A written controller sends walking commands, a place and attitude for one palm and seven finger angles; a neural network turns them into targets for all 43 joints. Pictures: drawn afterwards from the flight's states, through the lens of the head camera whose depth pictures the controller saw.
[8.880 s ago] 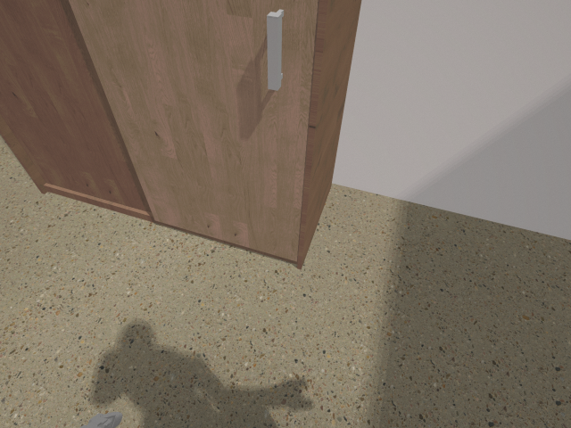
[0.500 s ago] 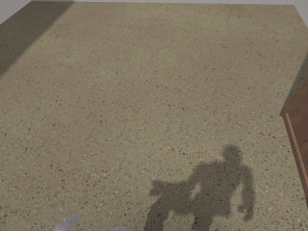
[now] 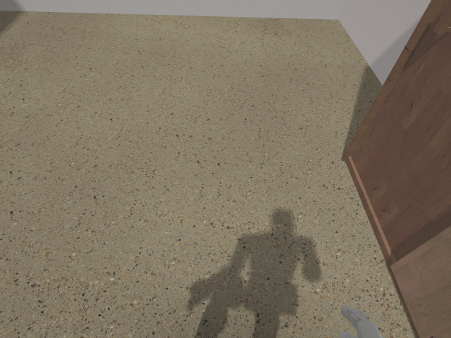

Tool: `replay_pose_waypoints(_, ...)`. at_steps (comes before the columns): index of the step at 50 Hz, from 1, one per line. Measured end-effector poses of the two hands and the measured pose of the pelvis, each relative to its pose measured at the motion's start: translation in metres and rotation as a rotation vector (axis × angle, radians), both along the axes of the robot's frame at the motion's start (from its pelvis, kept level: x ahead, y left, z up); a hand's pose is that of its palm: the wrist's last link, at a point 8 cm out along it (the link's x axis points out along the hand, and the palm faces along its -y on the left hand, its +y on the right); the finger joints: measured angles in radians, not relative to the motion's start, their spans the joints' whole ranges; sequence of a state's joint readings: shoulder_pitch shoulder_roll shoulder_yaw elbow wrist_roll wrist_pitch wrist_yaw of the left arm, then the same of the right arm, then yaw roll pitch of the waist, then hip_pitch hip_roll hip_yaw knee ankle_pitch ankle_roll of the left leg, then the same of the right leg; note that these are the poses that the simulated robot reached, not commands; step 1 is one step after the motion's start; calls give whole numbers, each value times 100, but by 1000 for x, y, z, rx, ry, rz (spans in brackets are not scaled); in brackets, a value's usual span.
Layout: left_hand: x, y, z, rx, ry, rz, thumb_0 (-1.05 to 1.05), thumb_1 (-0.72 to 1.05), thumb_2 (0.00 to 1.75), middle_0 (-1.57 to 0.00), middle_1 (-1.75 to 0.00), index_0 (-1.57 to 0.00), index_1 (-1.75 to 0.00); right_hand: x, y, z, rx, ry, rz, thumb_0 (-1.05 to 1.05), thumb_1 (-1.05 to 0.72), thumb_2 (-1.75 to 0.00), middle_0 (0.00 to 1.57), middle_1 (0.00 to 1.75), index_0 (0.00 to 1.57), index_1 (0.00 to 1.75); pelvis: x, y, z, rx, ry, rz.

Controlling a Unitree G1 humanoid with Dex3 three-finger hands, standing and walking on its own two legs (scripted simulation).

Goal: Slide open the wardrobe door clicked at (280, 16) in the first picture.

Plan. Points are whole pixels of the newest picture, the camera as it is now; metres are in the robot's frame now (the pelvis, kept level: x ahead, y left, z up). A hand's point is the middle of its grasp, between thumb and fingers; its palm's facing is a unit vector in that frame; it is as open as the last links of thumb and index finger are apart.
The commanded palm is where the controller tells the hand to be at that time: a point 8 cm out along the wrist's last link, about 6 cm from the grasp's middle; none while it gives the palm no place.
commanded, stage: turn to face it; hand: right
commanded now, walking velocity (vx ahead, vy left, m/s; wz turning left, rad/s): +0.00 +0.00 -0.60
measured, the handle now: out of the picture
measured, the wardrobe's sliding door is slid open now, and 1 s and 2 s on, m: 0.00 0.00 0.00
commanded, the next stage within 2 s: none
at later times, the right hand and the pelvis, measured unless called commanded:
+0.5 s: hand out of the picture -0.06 -0.25 -0.19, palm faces +0.36 +0.89 -0.27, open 7.4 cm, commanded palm none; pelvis -0.02 -0.03 -0.01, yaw -20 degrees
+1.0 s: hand out of the picture -0.01 -0.23 -0.13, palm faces +0.57 +0.77 -0.30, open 7.4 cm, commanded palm none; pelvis +0.00 +0.00 +0.00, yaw -37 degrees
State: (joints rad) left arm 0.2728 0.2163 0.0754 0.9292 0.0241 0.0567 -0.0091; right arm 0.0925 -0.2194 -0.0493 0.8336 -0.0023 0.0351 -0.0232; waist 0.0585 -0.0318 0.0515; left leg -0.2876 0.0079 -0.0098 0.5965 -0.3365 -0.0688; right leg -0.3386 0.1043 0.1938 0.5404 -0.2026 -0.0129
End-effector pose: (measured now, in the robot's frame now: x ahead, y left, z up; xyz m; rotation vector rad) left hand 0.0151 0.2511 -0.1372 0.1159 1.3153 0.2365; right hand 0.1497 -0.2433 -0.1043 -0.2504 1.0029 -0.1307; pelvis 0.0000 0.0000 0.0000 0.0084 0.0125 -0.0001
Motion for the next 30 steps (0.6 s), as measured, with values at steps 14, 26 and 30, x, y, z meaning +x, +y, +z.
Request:
replay_pose_waypoints(14,51,27,5,13,24,-212,1,91,90,-20,-30,-20,-30,-127,2,-1,-5,147,-246,1,-90,-90,21,30,20,30,-9,14,8,-44,-23,-202)
replay_pose_waypoints(26,154,-65,22,68,-164,-501,1,91,90,-20,-30,-20,-30,-236,-52,-48,60,321,-489,1,-91,-90,21,30,20,30,-19,-30,-10,-13,-2,-346)
replay_pose_waypoints(30,160,-87,30,60,-185,-544,1,91,90,-20,-30,-20,-30,-236,-63,-36,62,293,-524,1,-91,-90,20,30,20,30,-19,-37,0,9,-5,-390)
